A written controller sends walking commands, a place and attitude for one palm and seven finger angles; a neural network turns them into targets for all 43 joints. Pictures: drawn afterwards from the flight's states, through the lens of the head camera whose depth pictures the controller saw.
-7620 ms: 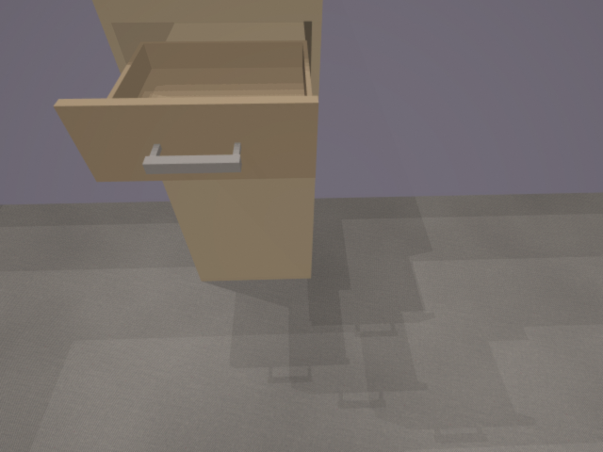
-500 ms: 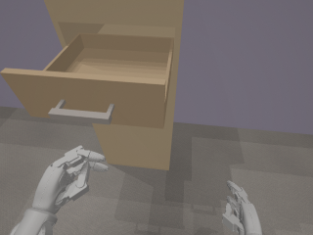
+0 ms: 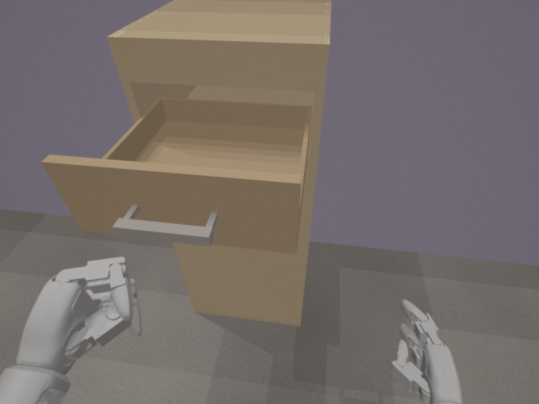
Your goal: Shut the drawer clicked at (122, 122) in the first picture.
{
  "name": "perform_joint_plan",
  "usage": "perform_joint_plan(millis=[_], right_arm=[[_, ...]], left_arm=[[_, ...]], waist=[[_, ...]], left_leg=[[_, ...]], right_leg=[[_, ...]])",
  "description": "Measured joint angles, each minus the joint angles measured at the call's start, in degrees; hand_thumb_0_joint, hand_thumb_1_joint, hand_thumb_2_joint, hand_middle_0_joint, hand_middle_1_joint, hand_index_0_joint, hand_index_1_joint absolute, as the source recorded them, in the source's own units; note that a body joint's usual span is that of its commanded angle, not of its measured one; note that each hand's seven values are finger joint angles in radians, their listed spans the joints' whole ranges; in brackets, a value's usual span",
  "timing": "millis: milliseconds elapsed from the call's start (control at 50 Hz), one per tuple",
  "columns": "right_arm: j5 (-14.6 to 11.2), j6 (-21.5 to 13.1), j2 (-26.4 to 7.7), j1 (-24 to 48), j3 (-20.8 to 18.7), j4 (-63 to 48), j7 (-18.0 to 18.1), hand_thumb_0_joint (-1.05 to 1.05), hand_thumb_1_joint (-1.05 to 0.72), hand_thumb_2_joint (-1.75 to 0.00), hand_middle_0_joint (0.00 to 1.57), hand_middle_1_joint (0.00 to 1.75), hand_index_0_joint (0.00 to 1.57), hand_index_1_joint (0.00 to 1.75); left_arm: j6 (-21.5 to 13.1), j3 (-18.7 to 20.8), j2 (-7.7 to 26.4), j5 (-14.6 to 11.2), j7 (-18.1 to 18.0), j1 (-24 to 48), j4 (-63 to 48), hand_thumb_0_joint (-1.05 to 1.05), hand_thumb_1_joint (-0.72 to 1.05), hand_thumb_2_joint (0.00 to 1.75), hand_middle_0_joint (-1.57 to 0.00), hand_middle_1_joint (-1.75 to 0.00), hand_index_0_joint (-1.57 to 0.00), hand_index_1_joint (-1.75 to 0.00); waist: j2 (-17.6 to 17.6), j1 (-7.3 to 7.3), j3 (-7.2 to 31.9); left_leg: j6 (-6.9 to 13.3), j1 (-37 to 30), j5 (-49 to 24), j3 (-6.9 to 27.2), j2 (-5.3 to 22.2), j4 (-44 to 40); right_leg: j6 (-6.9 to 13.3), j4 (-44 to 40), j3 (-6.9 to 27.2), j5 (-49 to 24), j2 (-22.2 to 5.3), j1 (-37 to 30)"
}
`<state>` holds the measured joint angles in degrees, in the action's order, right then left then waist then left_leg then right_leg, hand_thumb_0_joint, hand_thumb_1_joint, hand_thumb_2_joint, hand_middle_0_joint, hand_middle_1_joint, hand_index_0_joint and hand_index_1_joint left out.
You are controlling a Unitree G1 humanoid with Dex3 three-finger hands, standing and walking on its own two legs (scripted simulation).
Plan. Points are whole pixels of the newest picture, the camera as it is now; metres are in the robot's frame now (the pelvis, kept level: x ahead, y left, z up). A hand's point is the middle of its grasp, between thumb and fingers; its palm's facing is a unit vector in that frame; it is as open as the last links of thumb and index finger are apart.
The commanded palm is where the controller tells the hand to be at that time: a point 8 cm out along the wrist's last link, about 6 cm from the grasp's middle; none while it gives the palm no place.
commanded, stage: raise the hand and make a fist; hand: left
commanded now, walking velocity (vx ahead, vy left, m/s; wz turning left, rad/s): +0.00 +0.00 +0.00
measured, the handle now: (168, 222) +0.33 +0.20 +0.13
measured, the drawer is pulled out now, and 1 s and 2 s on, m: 0.30 0.30 0.30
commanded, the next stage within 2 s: bring the fist close to the handle in 0.72 s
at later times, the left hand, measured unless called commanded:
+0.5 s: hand (87, 285) +0.16 +0.19 +0.22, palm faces +0.09 -0.97 -0.22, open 3.3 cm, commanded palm +0.10 +0.23 +0.23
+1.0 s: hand (103, 282) +0.18 +0.21 +0.19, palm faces +0.04 -0.99 -0.12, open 3.3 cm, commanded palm +0.13 +0.24 +0.21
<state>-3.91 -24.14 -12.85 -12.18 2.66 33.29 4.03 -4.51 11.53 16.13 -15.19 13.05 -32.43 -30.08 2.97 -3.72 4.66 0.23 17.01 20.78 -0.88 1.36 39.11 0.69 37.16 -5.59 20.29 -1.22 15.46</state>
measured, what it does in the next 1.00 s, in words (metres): stands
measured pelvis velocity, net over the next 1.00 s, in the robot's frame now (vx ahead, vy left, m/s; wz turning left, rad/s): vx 0.01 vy -0.01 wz -0.02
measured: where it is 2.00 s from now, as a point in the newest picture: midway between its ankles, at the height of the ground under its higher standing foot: outside the picture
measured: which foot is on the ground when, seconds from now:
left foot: down 0.00-1.00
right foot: down 0.00-1.00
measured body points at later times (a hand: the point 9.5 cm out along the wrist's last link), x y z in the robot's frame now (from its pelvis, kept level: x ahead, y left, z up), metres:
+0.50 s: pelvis +0.00 -0.03 +0.01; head -0.06 -0.06 +0.46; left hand +0.15 +0.25 +0.24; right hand +0.22 -0.22 -0.03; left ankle +0.00 +0.11 -0.72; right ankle +0.00 -0.11 -0.72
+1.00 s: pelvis +0.01 -0.01 +0.01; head -0.03 -0.04 +0.46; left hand +0.18 +0.26 +0.19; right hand +0.21 -0.24 -0.03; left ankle +0.00 +0.11 -0.72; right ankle +0.00 -0.11 -0.72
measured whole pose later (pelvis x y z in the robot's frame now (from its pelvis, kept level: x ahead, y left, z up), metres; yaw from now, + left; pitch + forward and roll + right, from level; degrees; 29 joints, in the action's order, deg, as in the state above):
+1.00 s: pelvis +0.01 -0.01 +0.01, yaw -1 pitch -4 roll +0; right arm -5.5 -22.3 -16.5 -13.8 4.1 36.3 6.0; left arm 12.4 23.9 19.1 -23.7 20.3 -25.1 -27.9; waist 4.0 -4.6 3.7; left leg -0.8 9.6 18.9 -1.4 2.4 32.1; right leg 1.4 30.7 -5.0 18.5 0.2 8.6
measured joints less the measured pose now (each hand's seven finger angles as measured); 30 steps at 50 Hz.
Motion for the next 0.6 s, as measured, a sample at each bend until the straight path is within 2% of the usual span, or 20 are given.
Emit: perform_joint_plan(millis=[120,240,380,460,600], right_arm=[[-0.7,1.7,1.0,1.1,2.3,-0.5,0.0,0.02,-0.9,-0.9,0.2,0.3,0.2,0.3],[-1.2,3.1,0.2,1.7,3.6,-0.1,0.1,0.02,-0.9,-0.9,0.2,0.3,0.2,0.3],[-1.6,2.6,-1.4,1.3,3.8,1.6,0.8,0.02,-0.9,-0.9,0.2,0.3,0.2,0.3],[-1.9,3.8,-1.8,1.6,3.5,2.4,0.9,0.02,-0.9,-0.9,0.2,0.3,0.2,0.3],[-2.0,4.5,-3.1,0.6,2.6,2.5,1.6,0.02,-0.9,-0.9,0.2,0.3,0.2,0.3]], left_arm=[[7.7,5.5,1.6,-3.4,2.4,2.3,-2.8,0.02,0.89,0.9,-1.32,-1.52,-1.32,-1.51],[15.0,8.1,2.6,-5.5,4.7,3.1,-5.3,0.02,0.9,0.9,-1.37,-1.58,-1.38,-1.57],[17.2,12.1,4.8,-7.5,5.1,6.8,-8.2,0.02,0.89,0.9,-1.4,-1.6,-1.4,-1.6],[17.7,13.9,5.3,-7.9,5.7,8.7,-4.9,0.01,0.89,0.9,-1.4,-1.6,-1.41,-1.6],[20.5,13.4,5.5,-7.7,5.9,9.4,-0.4,0.01,0.89,0.9,-1.4,-1.6,-1.41,-1.6]], waist=[[0.9,-1.17,1.0],[1.1,-2.54,0.4],[1.5,-3.32,-0.4],[2.0,-2.66,-0.3],[2.1,-1.47,-1.7]], left_leg=[[-0.3,-4.1,-0.7,-0.4,0.1,-3.4],[-0.6,-6.3,-2.0,-0.2,0.2,-5.9],[-1.3,-7.8,-3.0,0.5,0.6,-7.3],[-1.7,-8.0,-3.6,0.7,1.1,-7.9],[-2.2,-7.6,-3.8,0.6,2.3,-7.7]], right_leg=[[0.1,-3.1,0.4,-0.7,0.3,-3.8],[0.4,-5.1,0.2,-1.6,0.5,-5.8],[1.1,-6.5,-0.6,-2.3,1.0,-7.6],[1.5,-7.1,-0.8,-2.8,1.5,-7.7],[2.2,-7.4,-0.6,-3.4,2.8,-7.3]])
